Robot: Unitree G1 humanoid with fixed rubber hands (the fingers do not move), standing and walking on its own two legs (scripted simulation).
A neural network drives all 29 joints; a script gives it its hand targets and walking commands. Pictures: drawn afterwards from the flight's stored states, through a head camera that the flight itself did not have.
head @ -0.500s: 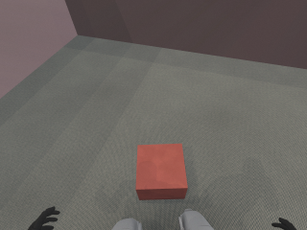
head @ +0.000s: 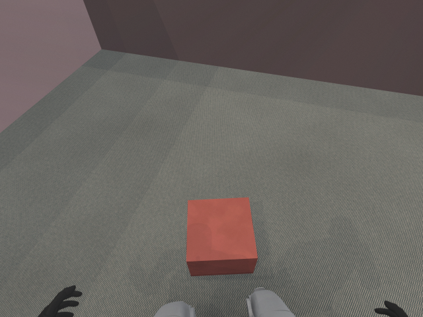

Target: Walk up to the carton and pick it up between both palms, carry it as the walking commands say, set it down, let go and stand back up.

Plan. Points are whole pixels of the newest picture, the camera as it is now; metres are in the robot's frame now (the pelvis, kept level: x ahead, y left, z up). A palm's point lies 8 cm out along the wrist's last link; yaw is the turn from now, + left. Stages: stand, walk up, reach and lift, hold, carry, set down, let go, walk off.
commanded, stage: walk up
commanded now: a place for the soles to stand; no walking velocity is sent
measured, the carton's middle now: (220, 236) +0.53 +0.01 -0.61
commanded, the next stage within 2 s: reach and lift in 0.78 s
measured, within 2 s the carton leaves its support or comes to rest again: neither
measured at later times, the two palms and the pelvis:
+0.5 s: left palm out of the picture +0.13 +0.32 -0.06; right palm out of the picture +0.10 -0.33 -0.09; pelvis +0.00 +0.00 +0.00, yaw +0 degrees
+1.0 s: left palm (72, 313) +0.15 +0.29 -0.08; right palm out of the picture +0.14 -0.32 -0.09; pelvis -0.01 -0.01 +0.00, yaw +0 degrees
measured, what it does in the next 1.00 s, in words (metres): stands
